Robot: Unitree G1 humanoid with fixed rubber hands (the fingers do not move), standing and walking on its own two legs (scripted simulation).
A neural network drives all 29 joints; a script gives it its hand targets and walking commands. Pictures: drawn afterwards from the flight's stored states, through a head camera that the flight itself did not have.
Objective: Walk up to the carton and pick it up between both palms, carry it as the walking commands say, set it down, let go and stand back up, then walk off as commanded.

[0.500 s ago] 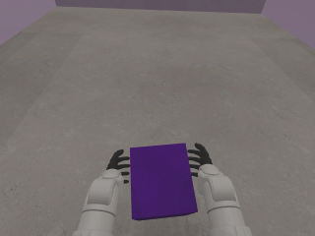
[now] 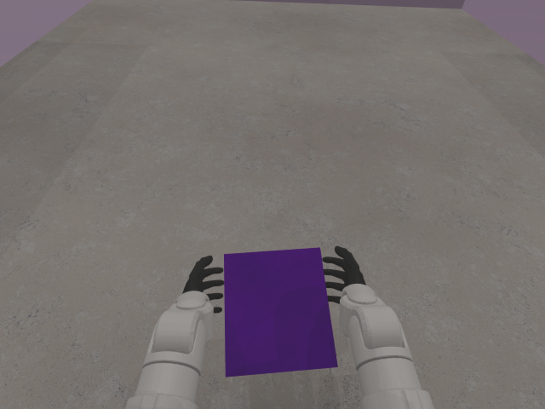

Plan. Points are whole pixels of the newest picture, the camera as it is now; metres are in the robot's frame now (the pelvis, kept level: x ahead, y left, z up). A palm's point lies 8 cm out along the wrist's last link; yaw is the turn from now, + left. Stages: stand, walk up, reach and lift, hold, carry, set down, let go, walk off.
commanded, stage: carry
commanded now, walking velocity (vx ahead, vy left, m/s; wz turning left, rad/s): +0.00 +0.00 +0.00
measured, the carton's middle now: (275, 316) +0.31 +0.00 -0.06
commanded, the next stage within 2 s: none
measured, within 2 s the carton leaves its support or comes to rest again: neither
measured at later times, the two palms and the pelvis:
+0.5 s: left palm (188, 299) +0.30 +0.13 +0.01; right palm (342, 288) +0.31 -0.11 +0.02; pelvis +0.01 +0.01 +0.00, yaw +0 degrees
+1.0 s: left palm (186, 294) +0.28 +0.13 +0.05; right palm (347, 280) +0.30 -0.10 +0.07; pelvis +0.00 +0.01 -0.01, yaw -1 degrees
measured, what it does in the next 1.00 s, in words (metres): stands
